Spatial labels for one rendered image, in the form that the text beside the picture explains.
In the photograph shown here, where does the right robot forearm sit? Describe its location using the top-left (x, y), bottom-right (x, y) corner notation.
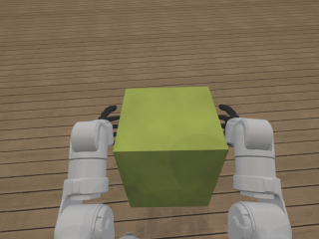
top-left (224, 118), bottom-right (292, 239)

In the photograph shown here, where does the right robot upper arm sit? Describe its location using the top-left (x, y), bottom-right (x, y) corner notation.
top-left (227, 201), bottom-right (292, 239)

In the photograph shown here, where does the left robot forearm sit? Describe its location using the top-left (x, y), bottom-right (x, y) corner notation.
top-left (54, 119), bottom-right (114, 239)

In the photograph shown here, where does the left robot upper arm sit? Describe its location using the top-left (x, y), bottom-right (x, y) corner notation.
top-left (55, 203), bottom-right (115, 239)

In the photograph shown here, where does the carton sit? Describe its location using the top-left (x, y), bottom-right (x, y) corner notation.
top-left (113, 87), bottom-right (229, 208)

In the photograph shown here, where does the right robot hand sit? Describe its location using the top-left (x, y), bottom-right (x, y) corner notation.
top-left (218, 104), bottom-right (239, 146)

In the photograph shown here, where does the left robot shin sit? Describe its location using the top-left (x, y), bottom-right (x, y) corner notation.
top-left (125, 232), bottom-right (136, 237)

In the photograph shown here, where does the left robot hand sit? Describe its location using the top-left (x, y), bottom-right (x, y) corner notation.
top-left (98, 106), bottom-right (121, 145)

